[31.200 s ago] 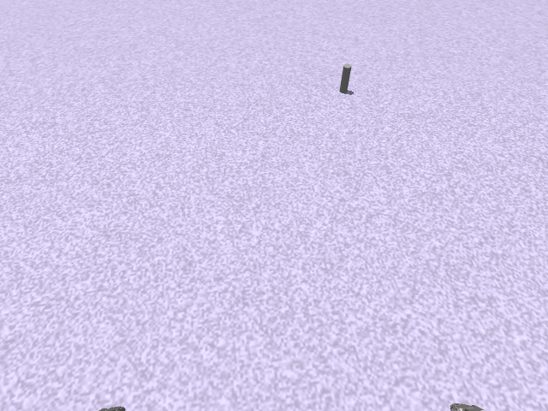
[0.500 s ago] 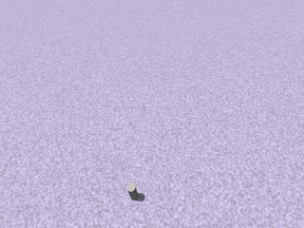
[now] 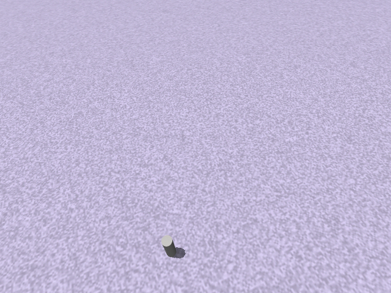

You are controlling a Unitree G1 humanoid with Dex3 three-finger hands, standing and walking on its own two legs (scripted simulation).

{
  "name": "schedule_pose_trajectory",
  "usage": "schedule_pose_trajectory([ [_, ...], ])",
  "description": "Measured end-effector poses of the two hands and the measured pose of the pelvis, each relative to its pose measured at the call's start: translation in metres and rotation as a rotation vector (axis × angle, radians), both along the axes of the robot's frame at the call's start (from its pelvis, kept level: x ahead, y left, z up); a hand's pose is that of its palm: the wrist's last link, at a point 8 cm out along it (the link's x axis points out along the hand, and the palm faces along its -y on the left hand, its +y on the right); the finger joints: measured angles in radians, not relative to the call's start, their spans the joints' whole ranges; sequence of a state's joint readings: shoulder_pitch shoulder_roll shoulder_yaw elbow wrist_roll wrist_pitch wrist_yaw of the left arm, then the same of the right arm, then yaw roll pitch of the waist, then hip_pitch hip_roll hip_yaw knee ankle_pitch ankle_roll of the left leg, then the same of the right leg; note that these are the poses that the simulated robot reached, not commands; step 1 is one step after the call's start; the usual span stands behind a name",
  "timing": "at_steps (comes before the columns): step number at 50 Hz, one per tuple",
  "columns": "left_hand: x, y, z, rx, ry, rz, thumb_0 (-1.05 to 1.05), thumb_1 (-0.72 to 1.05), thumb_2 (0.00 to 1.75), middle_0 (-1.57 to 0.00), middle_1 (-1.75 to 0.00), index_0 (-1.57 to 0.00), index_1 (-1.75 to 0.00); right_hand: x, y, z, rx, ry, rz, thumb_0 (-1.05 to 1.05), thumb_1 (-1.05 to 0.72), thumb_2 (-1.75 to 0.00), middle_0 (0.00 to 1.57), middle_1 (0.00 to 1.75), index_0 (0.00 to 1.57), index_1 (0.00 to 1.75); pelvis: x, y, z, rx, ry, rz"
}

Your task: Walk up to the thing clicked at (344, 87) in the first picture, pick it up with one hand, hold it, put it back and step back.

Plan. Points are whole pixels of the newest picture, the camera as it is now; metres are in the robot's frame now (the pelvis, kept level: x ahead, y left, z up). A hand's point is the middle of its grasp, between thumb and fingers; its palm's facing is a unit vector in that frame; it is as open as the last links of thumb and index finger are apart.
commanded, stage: stand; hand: left
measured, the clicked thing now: (169, 246) +0.39 +0.18 -0.69
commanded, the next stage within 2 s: step back in 0.56 s
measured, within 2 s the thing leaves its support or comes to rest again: neither
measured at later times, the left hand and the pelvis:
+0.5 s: hand out of the picture +0.07 +0.25 -0.15, palm faces +0.00 -0.94 -0.35, open 7.4 cm; pelvis +0.00 +0.00 +0.00, yaw +0 degrees
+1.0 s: hand out of the picture +0.08 +0.33 -0.18, palm faces -0.01 -0.93 -0.36, open 7.4 cm; pelvis -0.07 +0.07 -0.02, yaw +0 degrees
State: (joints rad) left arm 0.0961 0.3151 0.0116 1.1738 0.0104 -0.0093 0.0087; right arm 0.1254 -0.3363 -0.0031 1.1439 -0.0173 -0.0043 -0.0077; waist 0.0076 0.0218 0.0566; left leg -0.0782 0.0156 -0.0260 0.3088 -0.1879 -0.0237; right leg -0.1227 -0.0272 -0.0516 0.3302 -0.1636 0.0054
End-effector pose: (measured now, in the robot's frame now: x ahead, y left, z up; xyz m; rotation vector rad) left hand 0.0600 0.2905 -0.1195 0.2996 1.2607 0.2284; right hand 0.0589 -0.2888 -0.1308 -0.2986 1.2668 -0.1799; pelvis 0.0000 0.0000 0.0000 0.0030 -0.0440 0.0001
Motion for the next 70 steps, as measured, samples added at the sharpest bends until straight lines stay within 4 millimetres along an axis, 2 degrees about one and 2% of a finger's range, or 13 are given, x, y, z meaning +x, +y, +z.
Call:
schedule_pose_trajectory([
  [13,0.01,-0.001,0.002,0.002,-0.024,-0.011,0.01,0.9,0.9,-0.2,-0.3,-0.2,-0.3,0.008,-0.003,0.003,-0.002,-0.022,0.0,0.0,-0.9,-0.9,0.2,0.3,0.21,0.3,0.002,-0.002,0.0,-0.001,0.0,-0.001],
  [28,0.003,0.0,0.001,0.001,-0.013,-0.012,0.01,0.9,0.9,-0.2,-0.3,-0.2,-0.3,-0.002,-0.006,0.003,-0.002,-0.005,-0.009,0.0,-0.9,-0.9,0.2,0.3,0.21,0.3,0.0,-0.003,0.0,-0.002,0.003,-0.005],
  [34,-0.001,0.014,-0.003,0.02,-0.024,0.005,0.01,0.9,0.9,-0.2,-0.3,-0.2,-0.3,-0.007,-0.012,-0.001,-0.022,0.005,-0.021,0.0,-0.9,-0.9,0.2,0.3,0.21,0.3,-0.017,0.003,-0.007,-0.011,0.014,0.0],
  [40,0.006,0.044,-0.011,0.048,-0.056,-0.046,0.01,0.9,0.9,-0.2,-0.3,-0.2,-0.3,-0.027,-0.005,0.003,-0.075,0.009,-0.032,0.0,-0.9,-0.9,0.2,0.3,0.21,0.3,-0.039,0.028,-0.017,-0.002,0.027,-0.003],
  [44,0.021,0.067,-0.026,0.034,-0.127,-0.067,0.01,0.9,0.9,-0.2,-0.3,-0.2,-0.3,-0.054,0.009,0.002,-0.13,0.031,-0.021,0.0,-0.91,-0.9,0.2,0.3,0.21,0.3,-0.053,0.05,-0.031,-0.009,0.027,0.012],
  [48,0.022,0.078,-0.026,0.026,-0.145,-0.069,0.01,0.9,0.9,-0.2,-0.3,-0.2,-0.3,-0.082,0.031,0.011,-0.128,0.07,-0.023,0.0,-0.9,-0.9,0.2,0.3,0.21,0.3,-0.067,0.061,-0.024,-0.026,0.019,0.012],
  [52,0.007,0.081,-0.023,0.007,-0.13,-0.083,0.01,0.9,0.9,-0.2,-0.3,-0.2,-0.3,-0.094,0.046,0.018,-0.129,0.056,-0.035,0.0,-0.9,-0.9,0.2,0.3,0.21,0.3,-0.078,0.07,-0.017,-0.034,0.031,-0.01],
  [58,-0.03,0.086,-0.024,0.013,-0.064,-0.117,0.01,0.9,0.9,-0.2,-0.3,-0.2,-0.3,-0.099,0.057,0.015,-0.113,-0.042,-0.05,0.0,-0.9,-0.9,0.21,0.3,0.21,0.3,-0.1,0.078,-0.017,-0.031,0.025,-0.05],
  [66,-0.078,0.08,-0.022,0.044,-0.061,-0.144,0.01,0.9,0.9,-0.2,-0.3,-0.2,-0.3,-0.121,0.048,-0.006,-0.073,-0.119,-0.054,0.0,-0.9,-0.9,0.21,0.3,0.21,0.3,-0.141,0.07,-0.031,-0.022,0.009,-0.095],
  [70,-0.11,0.074,-0.012,0.039,-0.069,-0.137,0.01,0.9,0.9,-0.2,-0.3,-0.2,-0.3,-0.139,0.044,-0.005,-0.058,-0.116,-0.067,0.0,-0.9,-0.9,0.2,0.3,0.21,0.3,-0.16,0.067,-0.027,-0.01,-0.004,-0.087],
])
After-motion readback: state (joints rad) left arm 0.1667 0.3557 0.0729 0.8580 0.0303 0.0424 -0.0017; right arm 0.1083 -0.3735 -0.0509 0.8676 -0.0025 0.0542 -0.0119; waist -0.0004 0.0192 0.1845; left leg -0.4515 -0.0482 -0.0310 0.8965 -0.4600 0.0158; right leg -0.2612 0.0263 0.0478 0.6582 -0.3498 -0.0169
